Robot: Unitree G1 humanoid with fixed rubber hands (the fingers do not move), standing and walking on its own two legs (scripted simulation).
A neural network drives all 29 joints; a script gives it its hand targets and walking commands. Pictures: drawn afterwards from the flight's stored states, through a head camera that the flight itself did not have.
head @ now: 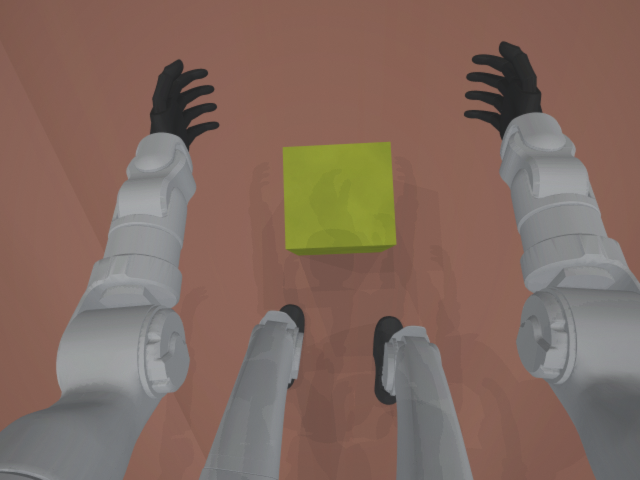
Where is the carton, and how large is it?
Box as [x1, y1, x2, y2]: [283, 142, 396, 255]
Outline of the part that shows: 390,142 283,147 286,249 298,255 373,252 384,250 396,244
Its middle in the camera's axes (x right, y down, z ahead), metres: +0.04 -0.07 +0.86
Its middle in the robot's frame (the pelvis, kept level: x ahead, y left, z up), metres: +0.48 +0.04 -0.51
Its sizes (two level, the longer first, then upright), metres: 0.210 0.200 0.250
